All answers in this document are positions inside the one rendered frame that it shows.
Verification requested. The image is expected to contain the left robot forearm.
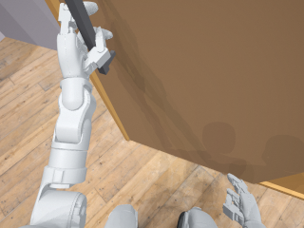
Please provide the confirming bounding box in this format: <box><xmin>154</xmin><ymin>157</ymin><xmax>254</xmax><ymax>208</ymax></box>
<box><xmin>29</xmin><ymin>77</ymin><xmax>97</xmax><ymax>225</ymax></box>

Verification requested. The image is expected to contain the robot left upper arm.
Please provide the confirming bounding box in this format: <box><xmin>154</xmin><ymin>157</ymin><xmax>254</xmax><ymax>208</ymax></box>
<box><xmin>18</xmin><ymin>190</ymin><xmax>87</xmax><ymax>228</ymax></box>

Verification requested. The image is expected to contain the robot thigh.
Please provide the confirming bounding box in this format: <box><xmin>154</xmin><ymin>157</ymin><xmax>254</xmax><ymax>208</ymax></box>
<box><xmin>182</xmin><ymin>209</ymin><xmax>218</xmax><ymax>228</ymax></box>
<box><xmin>104</xmin><ymin>204</ymin><xmax>138</xmax><ymax>228</ymax></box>

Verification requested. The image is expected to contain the robot right thigh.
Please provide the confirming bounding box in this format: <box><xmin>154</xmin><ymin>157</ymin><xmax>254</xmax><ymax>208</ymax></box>
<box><xmin>182</xmin><ymin>209</ymin><xmax>218</xmax><ymax>228</ymax></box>

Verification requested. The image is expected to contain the wardrobe door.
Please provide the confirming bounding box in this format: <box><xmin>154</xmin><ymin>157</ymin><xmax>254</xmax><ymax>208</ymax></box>
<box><xmin>267</xmin><ymin>172</ymin><xmax>304</xmax><ymax>195</ymax></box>
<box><xmin>59</xmin><ymin>0</ymin><xmax>304</xmax><ymax>184</ymax></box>

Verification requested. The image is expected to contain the robot right hand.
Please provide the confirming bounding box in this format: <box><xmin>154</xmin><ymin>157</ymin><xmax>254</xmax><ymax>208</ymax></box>
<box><xmin>222</xmin><ymin>173</ymin><xmax>262</xmax><ymax>227</ymax></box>

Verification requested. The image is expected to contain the handle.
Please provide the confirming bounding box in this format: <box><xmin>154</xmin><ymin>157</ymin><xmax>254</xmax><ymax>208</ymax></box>
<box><xmin>65</xmin><ymin>0</ymin><xmax>116</xmax><ymax>75</ymax></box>

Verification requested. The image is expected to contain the robot left hand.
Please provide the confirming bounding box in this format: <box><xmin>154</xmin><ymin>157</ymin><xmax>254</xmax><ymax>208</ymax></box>
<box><xmin>56</xmin><ymin>1</ymin><xmax>113</xmax><ymax>81</ymax></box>

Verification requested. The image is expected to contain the robot left thigh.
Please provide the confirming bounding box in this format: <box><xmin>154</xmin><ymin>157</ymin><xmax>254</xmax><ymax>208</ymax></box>
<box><xmin>104</xmin><ymin>204</ymin><xmax>138</xmax><ymax>228</ymax></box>

